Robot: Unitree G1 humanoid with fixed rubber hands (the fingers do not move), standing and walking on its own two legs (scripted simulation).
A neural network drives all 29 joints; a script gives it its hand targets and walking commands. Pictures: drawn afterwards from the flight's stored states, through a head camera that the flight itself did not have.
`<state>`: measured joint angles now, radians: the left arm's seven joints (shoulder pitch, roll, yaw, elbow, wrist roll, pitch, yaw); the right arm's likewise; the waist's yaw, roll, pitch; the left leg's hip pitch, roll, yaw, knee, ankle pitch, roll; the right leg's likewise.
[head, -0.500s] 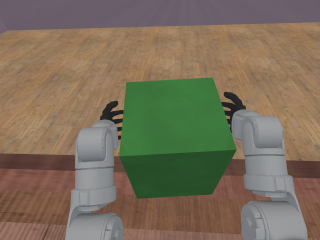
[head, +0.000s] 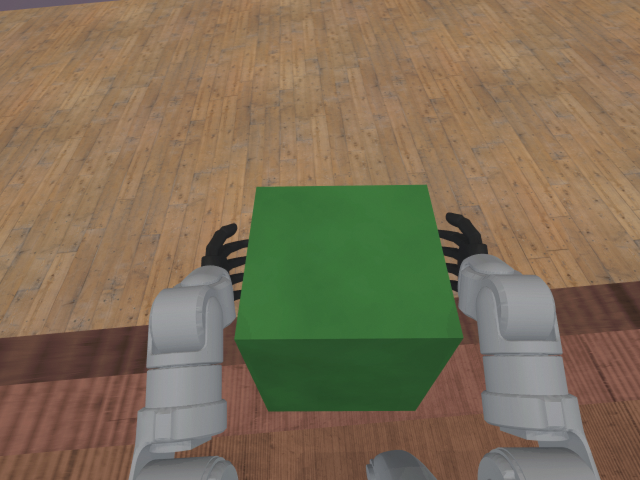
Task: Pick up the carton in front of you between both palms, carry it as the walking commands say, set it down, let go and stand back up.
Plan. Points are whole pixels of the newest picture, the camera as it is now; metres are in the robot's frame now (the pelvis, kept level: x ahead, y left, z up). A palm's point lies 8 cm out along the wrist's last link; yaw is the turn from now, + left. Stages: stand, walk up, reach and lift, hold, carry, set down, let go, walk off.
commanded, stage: carry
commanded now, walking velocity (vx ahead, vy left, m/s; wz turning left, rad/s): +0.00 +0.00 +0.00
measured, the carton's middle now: (341, 306) +0.35 -0.03 +0.02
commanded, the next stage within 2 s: none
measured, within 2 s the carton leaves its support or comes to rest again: neither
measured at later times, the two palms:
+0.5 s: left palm (246, 199) +0.69 +0.12 -0.08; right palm (385, 174) +0.72 -0.17 -0.08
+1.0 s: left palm (270, 146) +1.09 +0.09 -0.24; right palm (368, 132) +1.08 -0.21 -0.23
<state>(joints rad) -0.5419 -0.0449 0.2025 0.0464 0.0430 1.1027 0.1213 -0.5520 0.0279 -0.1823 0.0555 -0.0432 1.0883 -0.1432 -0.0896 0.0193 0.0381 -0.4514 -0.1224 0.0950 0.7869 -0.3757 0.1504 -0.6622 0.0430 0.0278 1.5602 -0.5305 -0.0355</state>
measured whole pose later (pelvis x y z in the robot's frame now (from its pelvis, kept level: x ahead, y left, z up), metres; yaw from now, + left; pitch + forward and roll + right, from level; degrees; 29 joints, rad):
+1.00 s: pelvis +0.74 -0.04 -0.32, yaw +1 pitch +3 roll +0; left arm -0.47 -0.04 0.21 0.02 0.07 1.10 0.12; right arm -0.57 0.01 -0.12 0.19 0.02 1.03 -0.16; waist -0.12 -0.03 -0.01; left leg -0.34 -0.10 0.05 1.02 -0.73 0.11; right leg -0.71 -0.03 0.02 0.75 0.18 -0.03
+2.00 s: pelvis +1.34 -0.06 -0.53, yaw +1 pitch +5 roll +0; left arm -0.47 -0.05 0.17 -0.04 0.05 1.06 0.14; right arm -0.53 0.03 -0.17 0.02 -0.02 1.05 -0.15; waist 0.00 0.00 -0.02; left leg -0.32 -0.05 0.04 0.60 -0.36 0.07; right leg -0.43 0.02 -0.04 0.63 -0.25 -0.05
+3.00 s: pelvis +1.31 -0.07 -0.53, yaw +2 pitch +1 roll +0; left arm -0.63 0.00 0.18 0.22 0.06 1.22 0.12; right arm -0.64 0.00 -0.19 0.23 -0.06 1.20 -0.12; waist 0.00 0.00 -0.10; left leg -0.28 -0.03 0.08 0.56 -0.30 0.06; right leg -0.37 0.01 -0.05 0.54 -0.20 -0.04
